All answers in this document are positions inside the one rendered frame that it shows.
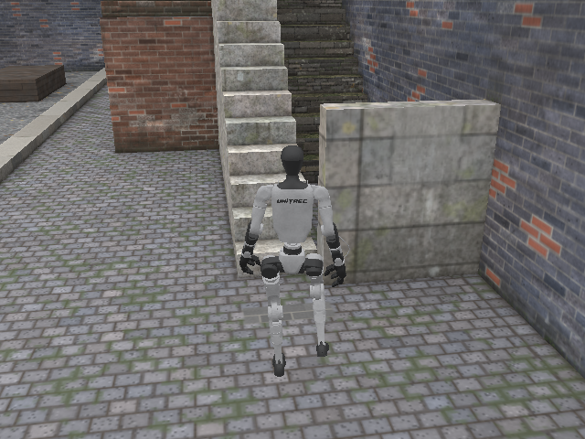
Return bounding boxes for stairs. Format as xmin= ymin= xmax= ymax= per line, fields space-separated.
xmin=211 ymin=0 xmax=317 ymax=278

